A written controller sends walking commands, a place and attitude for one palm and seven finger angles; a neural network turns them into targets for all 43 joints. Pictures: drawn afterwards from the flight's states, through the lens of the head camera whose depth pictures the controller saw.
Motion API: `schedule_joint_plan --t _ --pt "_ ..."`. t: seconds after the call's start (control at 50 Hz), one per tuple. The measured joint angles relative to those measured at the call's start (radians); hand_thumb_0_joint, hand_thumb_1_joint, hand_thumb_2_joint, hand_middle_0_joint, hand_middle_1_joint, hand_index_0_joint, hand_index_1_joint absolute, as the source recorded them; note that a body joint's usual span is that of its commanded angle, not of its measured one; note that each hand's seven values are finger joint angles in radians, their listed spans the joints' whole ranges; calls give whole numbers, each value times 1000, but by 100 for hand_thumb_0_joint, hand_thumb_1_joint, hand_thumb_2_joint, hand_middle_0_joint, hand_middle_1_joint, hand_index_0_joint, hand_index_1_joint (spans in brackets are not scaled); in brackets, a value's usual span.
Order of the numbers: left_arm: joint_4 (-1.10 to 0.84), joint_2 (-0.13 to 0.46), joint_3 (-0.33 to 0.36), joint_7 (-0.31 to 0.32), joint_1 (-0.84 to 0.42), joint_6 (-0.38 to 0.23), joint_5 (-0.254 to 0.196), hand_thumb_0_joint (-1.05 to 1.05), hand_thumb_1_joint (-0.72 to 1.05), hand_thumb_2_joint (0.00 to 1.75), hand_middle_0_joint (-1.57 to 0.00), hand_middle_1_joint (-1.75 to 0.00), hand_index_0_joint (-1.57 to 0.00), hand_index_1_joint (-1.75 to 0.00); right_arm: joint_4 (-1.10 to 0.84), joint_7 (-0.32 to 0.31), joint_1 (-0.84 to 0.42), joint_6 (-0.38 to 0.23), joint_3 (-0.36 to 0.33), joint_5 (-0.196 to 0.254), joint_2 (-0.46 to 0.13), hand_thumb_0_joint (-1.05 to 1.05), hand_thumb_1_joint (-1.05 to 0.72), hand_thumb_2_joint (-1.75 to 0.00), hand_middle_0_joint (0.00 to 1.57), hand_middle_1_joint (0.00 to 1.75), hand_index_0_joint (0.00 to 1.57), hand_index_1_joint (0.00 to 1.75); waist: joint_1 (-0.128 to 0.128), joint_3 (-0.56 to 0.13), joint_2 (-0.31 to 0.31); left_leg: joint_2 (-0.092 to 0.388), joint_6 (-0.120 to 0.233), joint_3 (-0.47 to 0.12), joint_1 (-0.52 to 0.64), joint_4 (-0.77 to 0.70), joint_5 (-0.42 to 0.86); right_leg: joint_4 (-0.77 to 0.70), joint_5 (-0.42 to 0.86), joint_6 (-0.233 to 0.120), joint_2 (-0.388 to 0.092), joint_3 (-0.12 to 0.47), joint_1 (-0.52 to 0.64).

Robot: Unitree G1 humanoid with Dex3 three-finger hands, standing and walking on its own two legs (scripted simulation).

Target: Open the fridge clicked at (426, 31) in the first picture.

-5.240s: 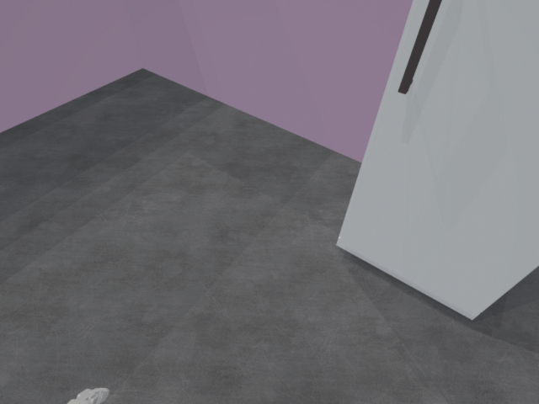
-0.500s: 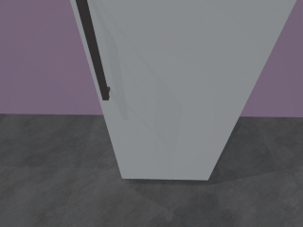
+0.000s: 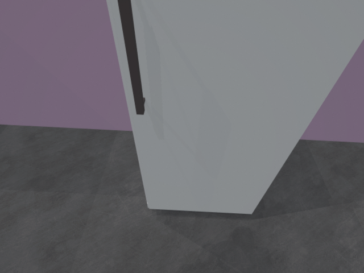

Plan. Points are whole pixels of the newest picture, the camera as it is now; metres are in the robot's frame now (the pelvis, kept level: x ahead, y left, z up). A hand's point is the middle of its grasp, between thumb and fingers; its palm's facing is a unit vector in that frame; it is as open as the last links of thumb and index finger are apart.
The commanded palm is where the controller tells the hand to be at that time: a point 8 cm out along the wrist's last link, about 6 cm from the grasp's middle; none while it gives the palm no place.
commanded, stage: come to a stop and stand still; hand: left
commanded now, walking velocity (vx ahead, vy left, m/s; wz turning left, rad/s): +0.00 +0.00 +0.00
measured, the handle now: (134, 53) +0.52 +0.15 +0.23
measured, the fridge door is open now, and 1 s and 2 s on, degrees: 0 0 0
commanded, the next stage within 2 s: look again from close up in 0.88 s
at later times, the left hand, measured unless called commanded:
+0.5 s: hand out of the picture -0.02 +0.16 -0.17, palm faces +0.03 -0.97 -0.23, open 7.4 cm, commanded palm none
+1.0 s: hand out of the picture -0.02 +0.13 -0.18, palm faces +0.04 -0.98 -0.20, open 7.3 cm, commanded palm none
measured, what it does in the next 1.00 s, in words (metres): shifts its weight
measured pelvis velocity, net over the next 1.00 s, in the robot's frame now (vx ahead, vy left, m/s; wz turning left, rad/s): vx -0.02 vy -0.05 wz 0.02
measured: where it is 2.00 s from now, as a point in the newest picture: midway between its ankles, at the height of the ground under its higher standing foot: outside the picture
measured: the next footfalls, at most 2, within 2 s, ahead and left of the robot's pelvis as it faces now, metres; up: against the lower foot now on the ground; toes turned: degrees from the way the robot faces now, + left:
none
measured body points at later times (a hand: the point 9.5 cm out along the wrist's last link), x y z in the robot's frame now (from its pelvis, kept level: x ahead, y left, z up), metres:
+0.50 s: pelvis -0.02 -0.02 -0.01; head -0.02 -0.05 +0.44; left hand -0.02 +0.21 -0.15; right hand -0.01 -0.24 -0.18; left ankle -0.03 +0.10 -0.74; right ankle -0.01 -0.15 -0.74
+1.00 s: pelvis -0.02 -0.05 +0.00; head -0.01 -0.06 +0.45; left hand -0.02 +0.18 -0.16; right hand -0.03 -0.27 -0.17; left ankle -0.03 +0.10 -0.74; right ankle -0.01 -0.15 -0.74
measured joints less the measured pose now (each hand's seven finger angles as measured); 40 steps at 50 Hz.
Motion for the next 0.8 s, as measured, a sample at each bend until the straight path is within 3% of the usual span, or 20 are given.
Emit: schedule_joint_plan --t 0.1,0.24,0.4,0.8 --pt "-2 7 0 1 -4 -2 -2 1 92 90 -20 -30 -20 -30 4 3 2 -2 1 1 4 2 -92 -89 20 30 20 29 -2 3 -5 4 -5 -1 4 -13 12 -9 9 -5 5 -2 2" --pt "-38 9 -22 3 0 -25 2 0 91 90 -20 -30 -20 -30 -72 19 19 -13 6 -6 -29 1 -91 -89 19 30 20 29 -9 19 27 11 -4 -18 -83 97 -23 81 -22 -18 3 -14 -69" --pt "-43 10 -22 -6 21 -15 1 0 91 90 -20 -30 -20 -30 -84 19 22 0 11 -7 -47 2 -92 -89 19 30 20 29 -6 -4 56 7 -12 -13 -65 87 -15 114 -37 -22 -1 -7 -73" --pt "-55 14 -15 -14 8 -22 -1 0 91 90 -20 -30 -20 -30 -46 21 12 1 13 -5 -37 1 -91 -89 19 30 20 29 -5 14 25 49 -59 -31 -66 34 31 83 -13 -70 44 -29 -80"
